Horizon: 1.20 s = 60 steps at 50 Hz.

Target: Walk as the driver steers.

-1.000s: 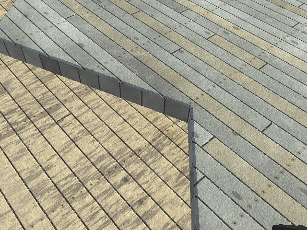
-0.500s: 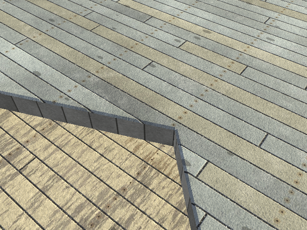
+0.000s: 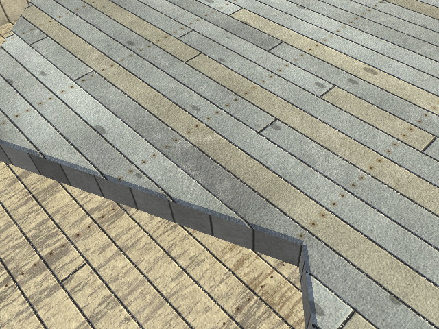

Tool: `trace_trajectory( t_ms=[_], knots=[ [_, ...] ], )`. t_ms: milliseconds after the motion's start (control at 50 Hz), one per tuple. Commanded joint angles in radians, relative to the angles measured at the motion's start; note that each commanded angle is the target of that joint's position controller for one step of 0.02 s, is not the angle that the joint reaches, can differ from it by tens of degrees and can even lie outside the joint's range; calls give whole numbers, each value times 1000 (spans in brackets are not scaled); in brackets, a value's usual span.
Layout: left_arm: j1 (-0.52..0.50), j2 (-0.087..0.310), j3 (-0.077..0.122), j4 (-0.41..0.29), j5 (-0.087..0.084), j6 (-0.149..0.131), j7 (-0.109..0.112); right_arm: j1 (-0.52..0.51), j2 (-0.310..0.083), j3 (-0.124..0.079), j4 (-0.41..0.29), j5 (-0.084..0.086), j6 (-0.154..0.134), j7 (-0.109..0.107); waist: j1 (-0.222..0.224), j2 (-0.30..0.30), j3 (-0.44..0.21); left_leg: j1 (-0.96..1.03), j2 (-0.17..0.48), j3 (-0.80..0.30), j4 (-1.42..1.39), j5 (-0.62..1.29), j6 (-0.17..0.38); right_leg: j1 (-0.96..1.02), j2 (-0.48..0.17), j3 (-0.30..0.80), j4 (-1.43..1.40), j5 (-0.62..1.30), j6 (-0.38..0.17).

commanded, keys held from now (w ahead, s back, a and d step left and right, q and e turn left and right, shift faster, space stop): w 0.08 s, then no key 0.92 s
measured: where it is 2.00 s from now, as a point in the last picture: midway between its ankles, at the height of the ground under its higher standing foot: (238, 326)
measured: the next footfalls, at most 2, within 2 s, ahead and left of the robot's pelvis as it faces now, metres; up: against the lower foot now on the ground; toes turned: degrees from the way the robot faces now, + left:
left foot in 0.16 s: +0.28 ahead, +0.14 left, +0.00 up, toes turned +5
right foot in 0.60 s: +0.26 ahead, -0.03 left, +0.00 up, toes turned -2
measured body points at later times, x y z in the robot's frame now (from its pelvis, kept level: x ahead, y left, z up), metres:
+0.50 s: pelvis +0.19 +0.08 +0.00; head +0.21 +0.09 +0.44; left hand +0.24 +0.31 -0.16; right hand +0.21 -0.14 -0.15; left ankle +0.24 +0.13 -0.74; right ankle +0.23 -0.05 -0.71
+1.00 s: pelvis +0.22 +0.08 +0.00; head +0.24 +0.07 +0.45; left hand +0.26 +0.32 -0.16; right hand +0.28 -0.16 -0.15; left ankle +0.24 +0.13 -0.74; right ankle +0.22 -0.03 -0.74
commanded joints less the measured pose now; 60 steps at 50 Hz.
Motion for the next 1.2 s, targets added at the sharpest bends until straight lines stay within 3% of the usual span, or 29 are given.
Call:
trace_trajectory(
  t_ms=[20,80,100,120,140,160,180,200,220,260,300,340,400,500,540,580,600,620,640,660,680,700,740,880,1080,1100,1120,1160,1200],
  knots=[
    [52,134,25,-59,8,-14,6,-127,4,22,-94,-7,8,36,-4,-158,152,57,-31,78,-129,31,12,-58,-226,113,-134,433,-104],
    [55,154,35,-70,18,-9,15,-160,-24,20,-119,-4,-3,28,-8,-158,153,84,-52,87,-238,-62,47,92,-269,98,-86,570,-103],
    [40,153,35,-71,18,-9,16,-136,-24,19,-115,-6,-12,22,-26,-160,147,147,-76,99,-276,-108,67,108,-266,75,-27,739,-90],
    [38,159,38,-69,19,-11,17,-75,-31,14,-97,-9,-23,14,-50,-169,108,247,-115,114,-305,-150,84,127,-259,66,64,946,-75],
    [33,173,42,-66,20,-10,18,61,-51,3,-51,-13,-39,5,-98,-180,32,387,-150,116,-366,-134,102,146,-234,59,214,1048,-59],
    [2,189,49,-70,2,-10,16,235,-68,-4,10,-23,-57,0,-176,-176,-51,618,-132,107,-477,51,116,64,-181,29,407,962,-36],
    [41,129,34,-94,-21,-12,12,347,-142,-17,37,-50,-73,-5,-176,-103,-194,931,53,-36,-354,377,116,-163,-121,14,632,490,-24],
    [225,8,2,-77,-94,2,6,361,-230,-36,48,-36,-73,3,-135,234,-397,1278,359,-395,-336,804,316,-479,53,-26,1055,-348,14],
    [171,120,34,-55,-60,10,18,340,-176,-32,34,9,-56,5,-143,50,-425,1139,285,-372,-361,778,295,-460,11,106,1133,-272,-5],
    [0,91,32,-94,-25,5,17,168,-45,14,35,9,-59,-4,-83,-21,-136,826,197,-195,-461,648,235,-481,-50,99,1014,-149,-4],
    [-22,83,37,-91,12,32,6,145,-4,33,56,17,-60,-21,-45,12,-40,646,126,-103,-536,545,185,-395,-76,86,904,-82,-4],
    [26,43,30,-63,14,56,1,151,-9,40,75,16,-66,-25,-12,28,-46,566,101,-50,-565,553,186,-300,-60,64,837,-51,6],
    [-18,43,22,-55,15,79,6,135,-29,46,89,9,-71,-25,2,50,-32,503,77,-2,-589,451,184,-255,-63,43,657,-27,11],
    [-149,71,10,-54,12,100,17,205,-46,47,127,7,-33,-33,-60,58,23,473,84,-83,-668,-180,176,-220,-66,19,439,-32,2],
    [-169,64,5,-43,9,95,18,207,-42,49,134,9,-17,-36,-66,32,69,449,89,-127,-688,-382,172,-197,-62,14,358,-30,-4],
    [-139,36,-9,-15,11,82,22,199,-32,54,140,19,-8,-38,-47,-28,104,407,72,-136,-678,-479,132,-101,-72,23,179,79,-12],
    [-122,48,-11,-4,15,72,26,216,-24,57,146,17,-7,-38,-53,-58,115,397,52,-136,-667,-481,100,-59,-117,76,114,127,-14],
    [-131,79,-8,-1,13,61,29,259,-12,56,152,21,-8,-35,-95,-101,134,410,0,-105,-653,-424,72,-81,-156,131,100,141,-23],
    [-154,65,-9,13,-4,58,26,274,3,57,166,23,-6,-33,-108,-165,151,508,-46,-54,-625,-314,59,-196,-153,142,83,105,-29],
    [-250,173,31,-16,-37,63,26,185,-103,23,137,31,3,-49,-103,-127,168,545,-73,-30,-597,-294,36,-288,-96,80,132,53,-22],
    [-250,141,25,-21,-26,64,28,169,-101,21,133,28,9,-58,-91,-90,111,570,-57,-43,-600,-307,41,-267,-101,80,122,73,-10],
    [-238,112,23,-13,-17,64,29,172,-56,28,138,27,15,-63,-87,-85,86,579,-57,-40,-598,-309,50,-248,-107,86,110,94,-5],
    [-216,88,24,5,-20,64,32,192,-21,31,151,27,24,-60,-84,-89,74,600,-69,-24,-577,-257,65,-238,-107,86,106,113,-8],
    [-237,117,33,20,-15,58,35,162,-33,19,153,25,28,-58,-75,-59,25,669,-65,-15,-531,-76,79,-225,-110,87,99,178,-14],
    [-277,131,37,32,-13,63,41,121,-50,7,162,27,29,-62,-70,-49,45,652,-56,-27,-539,-96,80,-206,-104,79,85,163,-13],
    [-260,120,36,44,-13,65,41,135,-43,8,172,27,29,-63,-70,-46,24,659,-58,-31,-557,-215,83,-195,-96,70,81,90,-16],
    [-166,17,0,80,14,72,36,219,8,32,201,-3,23,-56,-86,-46,8,668,-20,-72,-606,-438,95,-169,-106,82,70,-53,-25],
    [-206,67,10,55,21,74,29,226,-67,11,204,6,25,-51,-98,10,131,608,10,-159,-665,-772,141,-266,-33,10,182,-239,-42],
    [-270,74,9,16,25,67,15,249,-103,1,208,13,24,-47,-110,57,201,616,122,-294,-767,-875,201,-364,-15,-51,298,-158,-48]
  ],
)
